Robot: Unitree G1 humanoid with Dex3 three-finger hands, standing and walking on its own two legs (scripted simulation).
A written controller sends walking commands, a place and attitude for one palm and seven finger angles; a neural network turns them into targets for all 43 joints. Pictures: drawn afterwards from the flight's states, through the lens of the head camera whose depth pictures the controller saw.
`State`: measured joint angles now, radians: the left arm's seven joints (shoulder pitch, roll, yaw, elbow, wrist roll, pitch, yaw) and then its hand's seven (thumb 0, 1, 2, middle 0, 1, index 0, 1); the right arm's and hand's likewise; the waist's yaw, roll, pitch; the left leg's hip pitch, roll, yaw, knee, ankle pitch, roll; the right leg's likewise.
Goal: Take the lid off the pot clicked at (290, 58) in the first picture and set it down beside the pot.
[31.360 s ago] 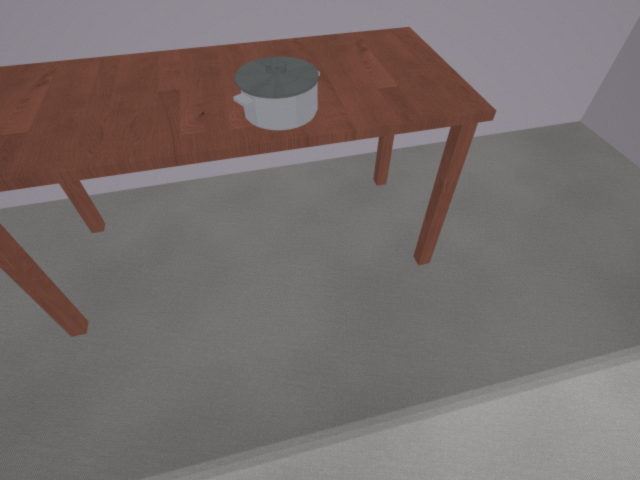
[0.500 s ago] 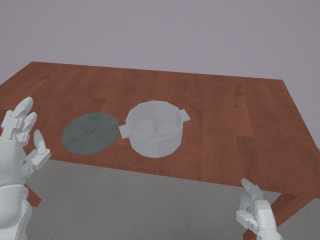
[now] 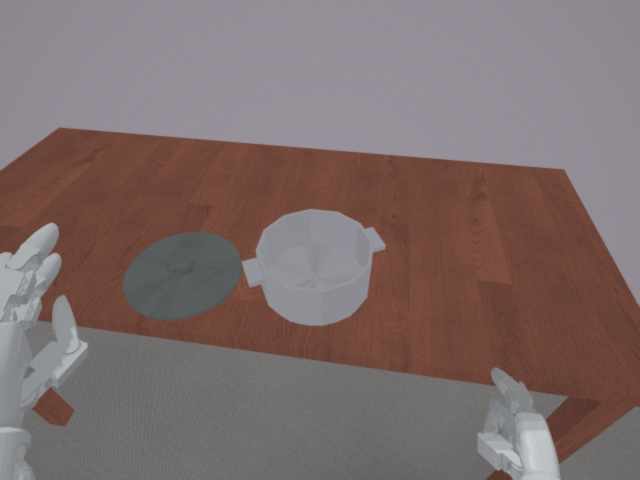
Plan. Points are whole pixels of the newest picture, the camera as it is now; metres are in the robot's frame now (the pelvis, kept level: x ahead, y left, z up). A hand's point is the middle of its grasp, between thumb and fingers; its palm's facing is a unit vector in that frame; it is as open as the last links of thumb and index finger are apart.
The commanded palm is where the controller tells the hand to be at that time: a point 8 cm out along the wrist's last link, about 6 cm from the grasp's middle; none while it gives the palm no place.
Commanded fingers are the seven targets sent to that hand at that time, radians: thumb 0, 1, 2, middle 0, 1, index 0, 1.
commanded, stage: step back with the hand held close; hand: left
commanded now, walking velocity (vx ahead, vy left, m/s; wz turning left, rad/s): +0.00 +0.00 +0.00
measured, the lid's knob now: (180, 262) +0.47 +0.30 -0.03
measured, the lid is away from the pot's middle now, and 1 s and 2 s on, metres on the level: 0.24 0.24 0.24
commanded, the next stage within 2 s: stop stepping back and stand still in 1.78 s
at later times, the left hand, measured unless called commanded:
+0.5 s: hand (56, 373) +0.17 +0.26 +0.15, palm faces +0.30 -0.81 -0.50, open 7.4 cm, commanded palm +0.10 +0.30 +0.18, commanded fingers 0.00 0.90 0.90 -0.20 -0.30 -0.20 -0.30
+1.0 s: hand (36, 391) +0.14 +0.26 +0.17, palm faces +0.35 -0.81 -0.47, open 7.4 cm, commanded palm +0.08 +0.29 +0.18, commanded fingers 0.00 0.90 0.90 -0.20 -0.30 -0.20 -0.30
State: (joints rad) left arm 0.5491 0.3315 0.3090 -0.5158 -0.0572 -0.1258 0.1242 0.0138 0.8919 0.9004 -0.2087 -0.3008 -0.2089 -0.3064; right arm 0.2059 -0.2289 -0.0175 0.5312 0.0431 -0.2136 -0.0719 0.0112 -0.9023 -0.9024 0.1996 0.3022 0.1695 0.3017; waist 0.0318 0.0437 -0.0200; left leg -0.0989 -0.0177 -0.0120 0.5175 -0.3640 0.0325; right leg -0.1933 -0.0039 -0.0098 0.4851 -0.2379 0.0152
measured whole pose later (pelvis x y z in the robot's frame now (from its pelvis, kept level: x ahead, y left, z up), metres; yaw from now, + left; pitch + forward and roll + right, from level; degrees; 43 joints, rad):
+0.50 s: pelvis -0.03 +0.02 -0.01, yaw +0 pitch +1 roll -1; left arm 0.66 0.44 0.41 -0.62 -0.04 -0.23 0.12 0.01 0.89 0.90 -0.21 -0.30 -0.21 -0.31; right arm 0.19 -0.18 -0.01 0.55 0.03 -0.05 -0.04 0.01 -0.90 -0.90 0.20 0.30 0.20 0.30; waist 0.00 -0.04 0.06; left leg -0.25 -0.06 0.01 0.58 -0.34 0.06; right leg -0.34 -0.04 0.00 0.54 -0.21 0.04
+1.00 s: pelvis -0.06 +0.02 -0.01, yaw -2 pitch +2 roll -2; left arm 0.61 0.41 0.44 -0.64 -0.04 -0.26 0.15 0.01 0.89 0.90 -0.21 -0.30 -0.21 -0.31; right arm 0.18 -0.19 -0.02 0.57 0.01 -0.08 -0.04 0.01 -0.91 -0.90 0.20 0.30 0.20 0.30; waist 0.01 -0.03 0.04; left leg -0.37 -0.02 0.02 0.65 -0.32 0.06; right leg -0.34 -0.03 -0.03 0.58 -0.29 0.04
